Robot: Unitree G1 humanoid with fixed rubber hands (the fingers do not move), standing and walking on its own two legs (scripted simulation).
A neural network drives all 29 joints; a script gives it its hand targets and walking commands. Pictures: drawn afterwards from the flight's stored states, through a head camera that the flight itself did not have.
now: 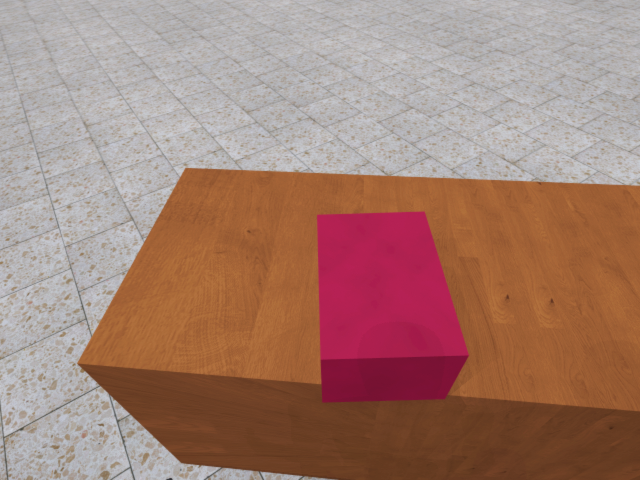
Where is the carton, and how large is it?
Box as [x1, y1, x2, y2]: [317, 211, 468, 402]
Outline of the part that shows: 424,211 317,215 322,402 444,398 468,355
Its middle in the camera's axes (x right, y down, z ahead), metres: +0.10 +0.10 +0.64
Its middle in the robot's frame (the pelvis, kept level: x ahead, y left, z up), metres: +0.43 -0.06 -0.06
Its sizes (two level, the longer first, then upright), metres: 0.273 0.190 0.144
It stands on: a pedestal, 0.63 m high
